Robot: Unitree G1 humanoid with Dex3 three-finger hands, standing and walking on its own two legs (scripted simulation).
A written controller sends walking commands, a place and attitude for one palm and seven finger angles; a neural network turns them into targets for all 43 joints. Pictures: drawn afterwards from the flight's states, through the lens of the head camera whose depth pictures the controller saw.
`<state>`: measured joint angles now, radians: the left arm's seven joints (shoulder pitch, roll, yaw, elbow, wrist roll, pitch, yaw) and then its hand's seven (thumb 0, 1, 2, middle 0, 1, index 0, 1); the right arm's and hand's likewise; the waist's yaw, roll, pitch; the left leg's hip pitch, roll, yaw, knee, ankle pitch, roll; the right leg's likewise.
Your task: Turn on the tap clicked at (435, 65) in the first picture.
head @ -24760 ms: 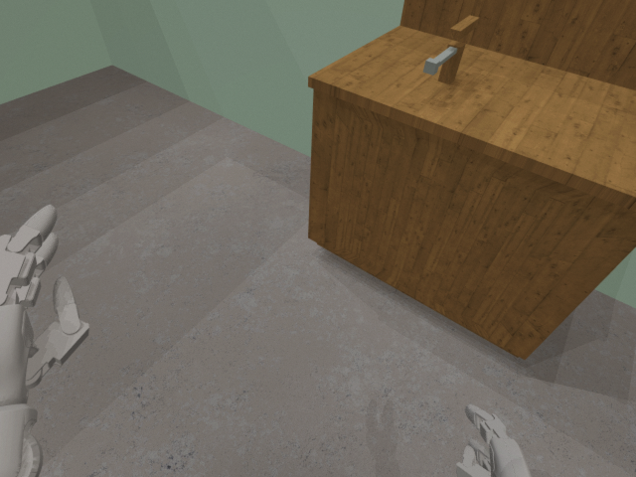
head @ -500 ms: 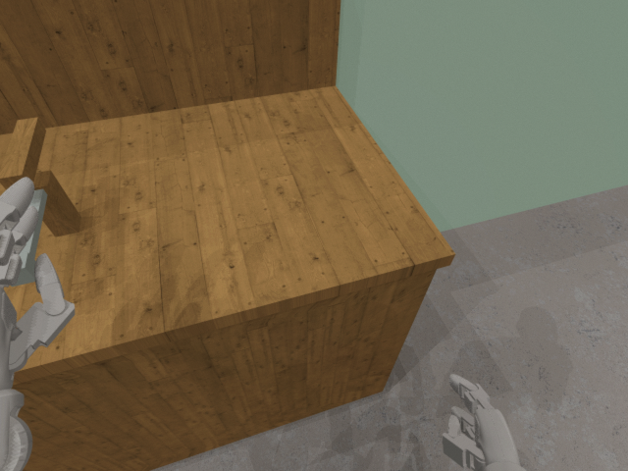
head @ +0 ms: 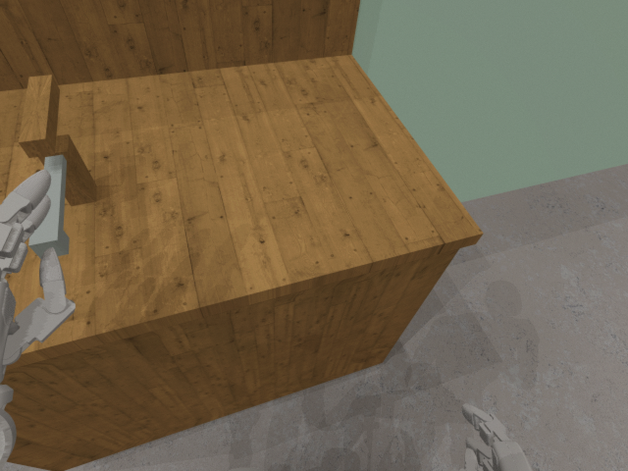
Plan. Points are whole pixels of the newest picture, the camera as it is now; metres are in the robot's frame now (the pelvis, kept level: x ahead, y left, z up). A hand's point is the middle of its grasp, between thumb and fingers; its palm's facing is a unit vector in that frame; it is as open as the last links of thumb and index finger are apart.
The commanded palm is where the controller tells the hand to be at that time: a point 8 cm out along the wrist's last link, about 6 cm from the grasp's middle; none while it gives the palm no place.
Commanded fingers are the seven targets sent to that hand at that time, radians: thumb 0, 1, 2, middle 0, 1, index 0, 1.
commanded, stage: come to a stop and stand still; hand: left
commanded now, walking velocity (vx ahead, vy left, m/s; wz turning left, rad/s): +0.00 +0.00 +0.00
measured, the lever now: (49, 241) +0.33 +0.33 +0.10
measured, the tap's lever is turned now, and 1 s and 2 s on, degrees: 0 0 0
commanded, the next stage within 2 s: look again from close up in 0.26 s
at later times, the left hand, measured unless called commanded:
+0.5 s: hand (51, 291) +0.23 +0.25 +0.16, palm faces +0.40 -0.85 -0.35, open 7.4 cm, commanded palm +0.17 +0.29 +0.18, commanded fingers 0.00 0.90 0.90 -0.20 -0.30 -0.20 -0.30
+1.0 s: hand (62, 275) +0.24 +0.24 +0.18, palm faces +0.38 -0.80 -0.47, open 7.4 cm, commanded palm +0.17 +0.27 +0.18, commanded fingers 0.00 0.90 0.90 -0.20 -0.30 -0.20 -0.30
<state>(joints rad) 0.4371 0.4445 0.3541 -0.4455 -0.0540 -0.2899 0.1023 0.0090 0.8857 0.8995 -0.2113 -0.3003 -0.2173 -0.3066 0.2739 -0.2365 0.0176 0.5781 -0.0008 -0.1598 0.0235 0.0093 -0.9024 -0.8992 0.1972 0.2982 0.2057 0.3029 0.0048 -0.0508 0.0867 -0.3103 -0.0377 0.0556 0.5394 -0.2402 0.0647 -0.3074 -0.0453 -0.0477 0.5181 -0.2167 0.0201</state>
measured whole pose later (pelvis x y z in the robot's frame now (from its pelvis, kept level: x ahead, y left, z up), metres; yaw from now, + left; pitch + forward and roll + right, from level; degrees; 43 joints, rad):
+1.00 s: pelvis +0.01 -0.01 +0.01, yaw +0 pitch -1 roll -2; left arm 0.34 0.43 0.38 -0.42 0.00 -0.20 0.08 0.01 0.88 0.90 -0.21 -0.30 -0.22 -0.31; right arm 0.22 -0.21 0.01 0.57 0.00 -0.11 -0.03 0.01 -0.90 -0.90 0.20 0.30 0.20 0.30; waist 0.04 0.01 0.06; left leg -0.25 0.00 0.04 0.50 -0.24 0.04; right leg -0.22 -0.01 -0.06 0.41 -0.18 0.01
